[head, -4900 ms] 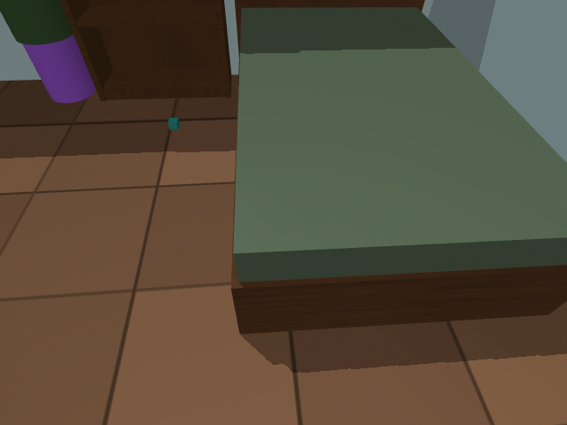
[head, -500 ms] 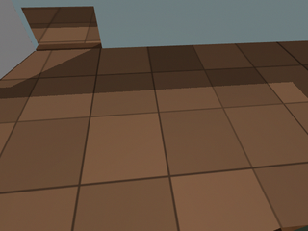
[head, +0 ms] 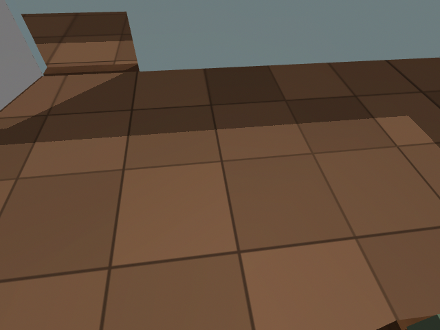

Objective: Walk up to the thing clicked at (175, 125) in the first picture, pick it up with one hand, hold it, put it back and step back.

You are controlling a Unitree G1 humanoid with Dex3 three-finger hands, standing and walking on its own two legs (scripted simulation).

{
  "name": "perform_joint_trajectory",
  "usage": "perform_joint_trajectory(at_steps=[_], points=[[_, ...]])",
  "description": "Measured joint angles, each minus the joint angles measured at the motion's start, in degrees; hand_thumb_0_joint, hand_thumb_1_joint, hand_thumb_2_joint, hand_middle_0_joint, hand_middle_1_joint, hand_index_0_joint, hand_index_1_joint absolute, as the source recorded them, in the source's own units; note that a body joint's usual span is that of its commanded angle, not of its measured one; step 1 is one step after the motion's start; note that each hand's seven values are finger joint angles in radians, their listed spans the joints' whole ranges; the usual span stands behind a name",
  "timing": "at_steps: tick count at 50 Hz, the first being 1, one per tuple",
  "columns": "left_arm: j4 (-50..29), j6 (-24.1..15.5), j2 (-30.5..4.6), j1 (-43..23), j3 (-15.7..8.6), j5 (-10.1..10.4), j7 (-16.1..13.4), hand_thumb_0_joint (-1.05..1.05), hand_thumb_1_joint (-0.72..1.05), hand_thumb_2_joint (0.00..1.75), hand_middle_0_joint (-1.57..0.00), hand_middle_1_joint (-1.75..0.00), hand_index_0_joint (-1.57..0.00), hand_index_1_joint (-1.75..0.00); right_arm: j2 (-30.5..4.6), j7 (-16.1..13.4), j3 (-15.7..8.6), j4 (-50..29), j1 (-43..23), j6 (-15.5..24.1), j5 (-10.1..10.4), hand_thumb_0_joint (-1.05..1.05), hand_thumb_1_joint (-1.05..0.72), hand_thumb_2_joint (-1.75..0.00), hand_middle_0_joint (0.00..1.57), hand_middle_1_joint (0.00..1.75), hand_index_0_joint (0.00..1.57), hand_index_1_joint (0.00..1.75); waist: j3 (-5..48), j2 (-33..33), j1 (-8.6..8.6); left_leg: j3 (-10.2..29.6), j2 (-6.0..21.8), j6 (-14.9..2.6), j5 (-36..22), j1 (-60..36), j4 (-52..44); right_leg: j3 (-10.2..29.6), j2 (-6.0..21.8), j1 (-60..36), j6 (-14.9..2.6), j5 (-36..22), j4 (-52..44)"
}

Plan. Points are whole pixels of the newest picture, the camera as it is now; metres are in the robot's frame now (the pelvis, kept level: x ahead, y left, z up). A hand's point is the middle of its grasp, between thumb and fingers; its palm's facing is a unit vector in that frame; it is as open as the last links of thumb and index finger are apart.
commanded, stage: stand
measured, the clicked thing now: out of the picture +0.82 -1.84 -0.75
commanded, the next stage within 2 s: walk up in 1.88 s
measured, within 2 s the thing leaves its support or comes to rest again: neither
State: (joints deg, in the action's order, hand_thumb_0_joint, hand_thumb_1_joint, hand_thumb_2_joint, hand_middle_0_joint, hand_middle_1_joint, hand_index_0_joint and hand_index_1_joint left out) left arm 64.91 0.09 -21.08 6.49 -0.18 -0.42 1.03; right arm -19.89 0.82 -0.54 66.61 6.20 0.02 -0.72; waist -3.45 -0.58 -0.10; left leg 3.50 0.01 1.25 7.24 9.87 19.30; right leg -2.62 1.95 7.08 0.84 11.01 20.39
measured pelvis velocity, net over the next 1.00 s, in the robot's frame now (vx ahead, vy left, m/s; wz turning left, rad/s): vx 0.02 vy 0.00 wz -0.01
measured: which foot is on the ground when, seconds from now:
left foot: down 0.00-1.00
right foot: down 0.00-1.00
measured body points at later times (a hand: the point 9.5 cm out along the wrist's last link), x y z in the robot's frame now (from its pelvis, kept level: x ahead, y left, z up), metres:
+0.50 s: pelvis +0.01 +0.00 +0.00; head +0.02 +0.00 +0.45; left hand +0.09 +0.30 -0.13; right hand +0.09 -0.31 -0.13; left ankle +0.04 +0.13 -0.75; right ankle +0.00 -0.13 -0.75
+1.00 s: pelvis +0.02 +0.00 +0.00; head +0.02 +0.00 +0.45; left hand +0.10 +0.30 -0.13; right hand +0.09 -0.31 -0.13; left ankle +0.04 +0.13 -0.75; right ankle +0.00 -0.13 -0.75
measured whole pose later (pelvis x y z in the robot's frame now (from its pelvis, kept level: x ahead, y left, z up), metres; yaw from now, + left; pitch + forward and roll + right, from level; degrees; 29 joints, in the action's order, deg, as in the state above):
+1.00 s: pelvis +0.02 +0.00 +0.00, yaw -1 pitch -3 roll +0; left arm 64.1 -0.3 -20.6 6.5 0.2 -0.3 0.6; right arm -20.0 0.5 0.0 65.7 5.3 0.0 -0.5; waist -3.2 -0.2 -0.1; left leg 3.1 0.8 1.6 8.7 7.8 19.0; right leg -2.3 1.2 4.5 0.6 11.5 18.5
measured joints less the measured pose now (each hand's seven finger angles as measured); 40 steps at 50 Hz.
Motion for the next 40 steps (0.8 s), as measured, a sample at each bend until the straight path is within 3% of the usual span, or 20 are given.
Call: perform_joint_trajectory(at_steps=[40], points=[[-0.64,-0.23,0.36,-0.31,0.20,0.08,-0.39,0.00,0.90,0.90,-0.21,-0.30,-0.21,-0.30,-0.15,-0.33,0.61,-0.72,-1.11,0.11,0.20,0.00,-0.90,-0.90,0.20,0.30,0.21,0.30,-0.03,0.48,0.13,-0.26,0.67,0.36,1.35,-1.80,-0.49,0.21,-0.64,-2.17,-0.27,0.62,-1.62]])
